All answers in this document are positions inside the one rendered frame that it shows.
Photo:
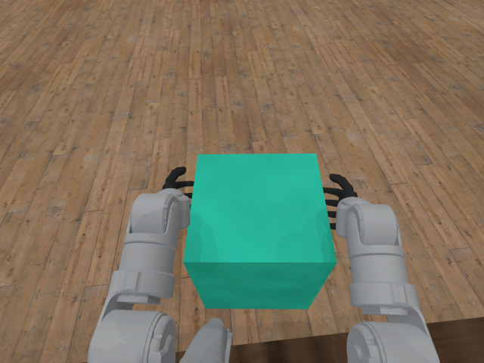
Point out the robot right hand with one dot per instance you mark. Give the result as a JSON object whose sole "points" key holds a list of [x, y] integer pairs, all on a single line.
{"points": [[346, 192]]}

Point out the robot left upper arm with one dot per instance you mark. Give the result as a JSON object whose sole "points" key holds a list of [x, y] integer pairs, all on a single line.
{"points": [[132, 336]]}

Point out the carton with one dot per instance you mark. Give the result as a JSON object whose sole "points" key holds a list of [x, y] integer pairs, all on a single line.
{"points": [[260, 235]]}

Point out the right robot forearm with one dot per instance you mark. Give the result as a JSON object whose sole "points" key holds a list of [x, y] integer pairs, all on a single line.
{"points": [[380, 283]]}

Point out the robot right upper arm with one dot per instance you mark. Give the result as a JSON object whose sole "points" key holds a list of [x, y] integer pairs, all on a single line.
{"points": [[387, 342]]}

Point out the left robot forearm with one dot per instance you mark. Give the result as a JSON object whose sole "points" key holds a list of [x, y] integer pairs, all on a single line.
{"points": [[145, 269]]}

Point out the left robot shin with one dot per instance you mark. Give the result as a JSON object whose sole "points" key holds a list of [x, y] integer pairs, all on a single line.
{"points": [[216, 321]]}

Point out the robot left hand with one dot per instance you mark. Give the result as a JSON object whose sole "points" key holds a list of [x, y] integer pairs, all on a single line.
{"points": [[172, 183]]}

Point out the left robot thigh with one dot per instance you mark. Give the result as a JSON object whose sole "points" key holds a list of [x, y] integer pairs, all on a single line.
{"points": [[211, 344]]}

